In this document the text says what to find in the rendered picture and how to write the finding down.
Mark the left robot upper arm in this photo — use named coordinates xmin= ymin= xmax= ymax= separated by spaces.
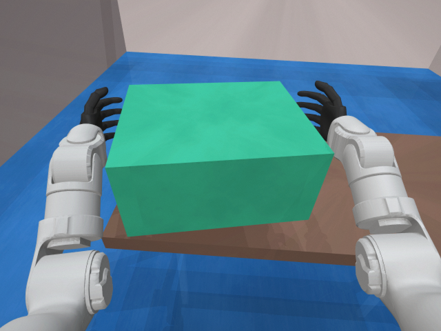
xmin=0 ymin=250 xmax=113 ymax=331

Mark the right robot upper arm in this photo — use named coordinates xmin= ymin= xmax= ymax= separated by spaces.
xmin=356 ymin=232 xmax=441 ymax=331

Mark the robot right forearm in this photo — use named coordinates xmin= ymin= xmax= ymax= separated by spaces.
xmin=327 ymin=116 xmax=441 ymax=265

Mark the robot right hand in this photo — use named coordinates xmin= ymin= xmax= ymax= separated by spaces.
xmin=296 ymin=81 xmax=347 ymax=142

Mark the table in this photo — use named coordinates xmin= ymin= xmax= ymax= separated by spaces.
xmin=102 ymin=132 xmax=441 ymax=266

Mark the robot left hand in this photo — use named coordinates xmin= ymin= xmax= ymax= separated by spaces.
xmin=79 ymin=87 xmax=122 ymax=141

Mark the robot left forearm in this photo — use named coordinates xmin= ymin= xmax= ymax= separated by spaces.
xmin=25 ymin=123 xmax=107 ymax=312

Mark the carton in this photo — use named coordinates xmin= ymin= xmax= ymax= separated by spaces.
xmin=105 ymin=81 xmax=335 ymax=237

